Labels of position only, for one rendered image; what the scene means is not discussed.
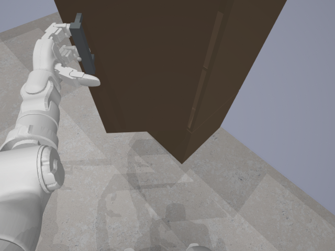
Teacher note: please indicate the left robot forearm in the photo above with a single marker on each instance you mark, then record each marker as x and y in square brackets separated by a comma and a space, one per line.
[39, 116]

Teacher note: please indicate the left robot hand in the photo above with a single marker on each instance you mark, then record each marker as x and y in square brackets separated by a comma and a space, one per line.
[47, 56]

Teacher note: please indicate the handle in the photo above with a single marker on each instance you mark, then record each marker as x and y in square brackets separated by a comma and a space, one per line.
[81, 44]

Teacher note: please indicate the robot left upper arm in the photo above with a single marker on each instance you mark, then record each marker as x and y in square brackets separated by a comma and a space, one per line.
[28, 176]

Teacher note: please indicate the cupboard door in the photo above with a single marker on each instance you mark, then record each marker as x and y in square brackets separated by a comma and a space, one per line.
[149, 56]

